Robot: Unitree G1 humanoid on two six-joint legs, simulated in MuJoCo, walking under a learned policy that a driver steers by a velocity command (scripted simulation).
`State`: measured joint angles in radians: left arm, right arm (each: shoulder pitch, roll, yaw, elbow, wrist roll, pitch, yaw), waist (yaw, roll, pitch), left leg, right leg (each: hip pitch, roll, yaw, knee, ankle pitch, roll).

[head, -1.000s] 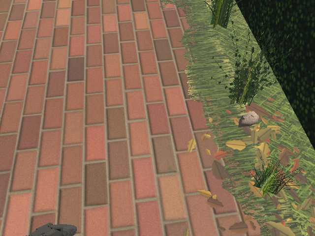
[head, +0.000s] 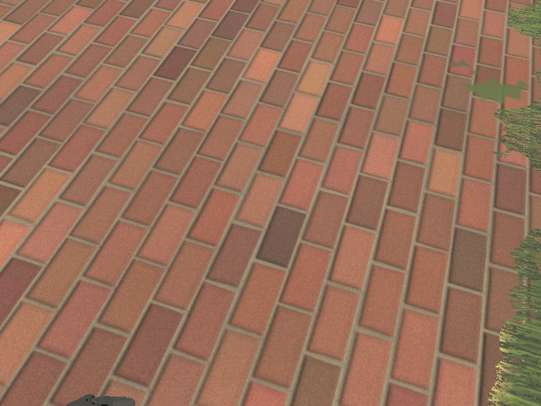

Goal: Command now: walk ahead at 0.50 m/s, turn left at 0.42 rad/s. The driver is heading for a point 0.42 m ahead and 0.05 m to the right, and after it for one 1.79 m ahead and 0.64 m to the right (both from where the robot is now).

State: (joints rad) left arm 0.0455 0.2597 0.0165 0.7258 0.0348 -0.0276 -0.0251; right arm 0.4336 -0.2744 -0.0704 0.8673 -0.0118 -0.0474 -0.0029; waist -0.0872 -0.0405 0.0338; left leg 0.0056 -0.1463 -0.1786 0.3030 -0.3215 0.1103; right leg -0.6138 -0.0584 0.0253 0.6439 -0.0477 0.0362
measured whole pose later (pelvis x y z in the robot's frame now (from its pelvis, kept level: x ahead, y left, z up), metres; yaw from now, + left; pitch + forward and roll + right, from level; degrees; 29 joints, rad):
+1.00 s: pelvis +0.32 -0.04 +0.00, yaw -16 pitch +1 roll +2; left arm 0.26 0.27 0.06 0.80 0.02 0.03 -0.06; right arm 0.26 -0.29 -0.07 0.82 -0.03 0.00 -0.01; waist 0.00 0.02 -0.06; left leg -0.31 0.09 0.24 0.56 -0.34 0.02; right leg -0.23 -0.01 -0.06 0.52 -0.40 -0.10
